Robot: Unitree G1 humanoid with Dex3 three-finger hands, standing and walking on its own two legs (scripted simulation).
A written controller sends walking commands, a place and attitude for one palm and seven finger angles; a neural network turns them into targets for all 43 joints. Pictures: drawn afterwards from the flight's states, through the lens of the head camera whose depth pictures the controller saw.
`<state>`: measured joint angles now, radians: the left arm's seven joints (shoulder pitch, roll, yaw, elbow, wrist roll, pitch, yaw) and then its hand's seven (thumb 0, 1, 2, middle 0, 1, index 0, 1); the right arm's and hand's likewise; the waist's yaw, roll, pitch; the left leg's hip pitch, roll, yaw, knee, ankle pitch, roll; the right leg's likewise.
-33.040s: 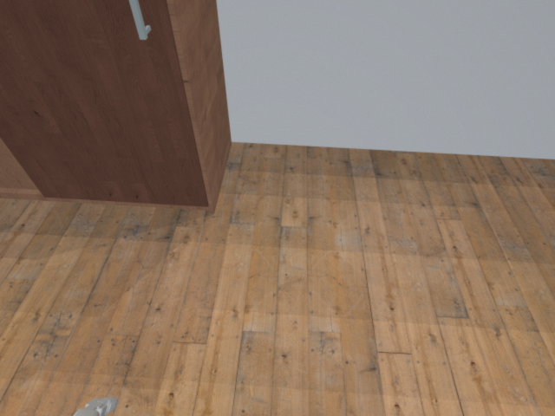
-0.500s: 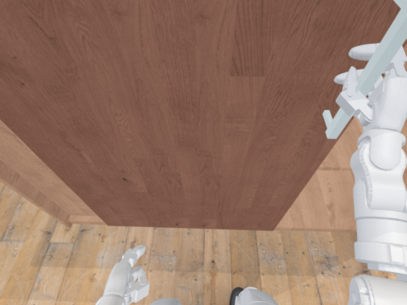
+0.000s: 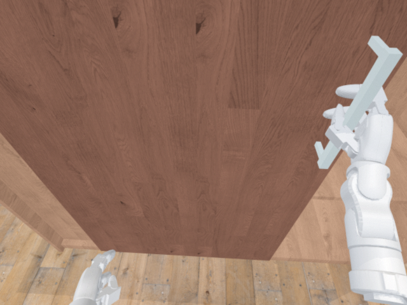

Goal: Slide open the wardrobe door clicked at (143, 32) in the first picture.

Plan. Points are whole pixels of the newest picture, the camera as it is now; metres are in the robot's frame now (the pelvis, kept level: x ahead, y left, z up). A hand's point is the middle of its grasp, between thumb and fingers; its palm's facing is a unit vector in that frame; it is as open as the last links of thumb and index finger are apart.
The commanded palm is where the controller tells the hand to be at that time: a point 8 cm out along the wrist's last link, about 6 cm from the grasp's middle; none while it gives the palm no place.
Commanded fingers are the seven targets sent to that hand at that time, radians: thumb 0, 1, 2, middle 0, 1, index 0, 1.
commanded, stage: stop walking and hold the door there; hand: right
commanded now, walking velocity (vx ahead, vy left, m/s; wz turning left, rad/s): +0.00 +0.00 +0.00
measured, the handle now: (345, 113) +0.41 -0.23 +0.20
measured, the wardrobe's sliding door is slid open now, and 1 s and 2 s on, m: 0.57 0.56 0.56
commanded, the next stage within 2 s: loosen the grip on the handle in 0.08 s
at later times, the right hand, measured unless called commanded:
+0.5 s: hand (343, 131) +0.36 -0.21 +0.19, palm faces +0.34 +0.94 -0.07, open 11.4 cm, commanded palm +0.34 -0.25 +0.18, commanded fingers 0.00 0.55 -0.20 0.36 1.28 0.36 1.28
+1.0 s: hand (341, 130) +0.36 -0.21 +0.19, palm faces +0.30 +0.95 -0.07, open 14.7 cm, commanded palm +0.32 -0.27 +0.18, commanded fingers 0.00 0.55 -0.20 0.25 1.15 0.25 1.15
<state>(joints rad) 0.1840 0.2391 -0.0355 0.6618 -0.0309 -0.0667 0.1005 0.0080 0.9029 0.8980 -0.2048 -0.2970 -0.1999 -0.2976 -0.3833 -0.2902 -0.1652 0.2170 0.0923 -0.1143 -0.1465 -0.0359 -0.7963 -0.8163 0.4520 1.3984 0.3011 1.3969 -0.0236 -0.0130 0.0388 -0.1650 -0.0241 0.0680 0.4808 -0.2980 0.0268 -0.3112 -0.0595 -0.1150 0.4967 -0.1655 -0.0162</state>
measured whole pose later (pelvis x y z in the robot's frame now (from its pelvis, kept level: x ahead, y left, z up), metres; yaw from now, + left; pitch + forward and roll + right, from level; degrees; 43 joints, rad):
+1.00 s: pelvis +0.00 +0.00 -0.01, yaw +2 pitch +0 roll +0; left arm 0.22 0.23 -0.03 0.70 -0.02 -0.12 0.07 0.01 0.90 0.90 -0.21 -0.30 -0.20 -0.30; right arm -0.32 -0.30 -0.26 0.24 0.12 -0.15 -0.09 -0.01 0.56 -0.20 0.34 1.21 0.25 1.15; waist -0.01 -0.02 -0.03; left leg -0.23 -0.02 0.03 0.57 -0.33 0.03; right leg -0.36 -0.02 -0.07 0.55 -0.20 -0.03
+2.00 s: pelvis -0.01 +0.00 -0.01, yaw +0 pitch -2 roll +1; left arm 0.18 0.23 -0.05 0.67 -0.04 -0.18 0.11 0.01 0.90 0.90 -0.21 -0.30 -0.20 -0.30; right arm 0.02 -0.35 -0.40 -0.05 0.26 -0.12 0.08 -0.01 0.56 -0.20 0.25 1.15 0.25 1.15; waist -0.06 -0.04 -0.05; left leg -0.19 -0.02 0.06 0.56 -0.33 0.02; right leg -0.34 -0.01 -0.04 0.57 -0.19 -0.03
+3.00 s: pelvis +0.00 -0.01 +0.00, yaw +0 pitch -5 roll +1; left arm 0.20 0.23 -0.06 0.66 -0.02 -0.21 0.09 0.01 0.90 0.90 -0.21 -0.30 -0.20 -0.30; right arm 0.35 -0.36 -0.35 -0.34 0.13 -0.06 -0.08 -0.01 0.23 -0.36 0.24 0.96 0.24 0.96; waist -0.07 -0.05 0.01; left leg -0.08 -0.02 0.06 0.47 -0.30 0.02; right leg -0.24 0.00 -0.03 0.51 -0.18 -0.03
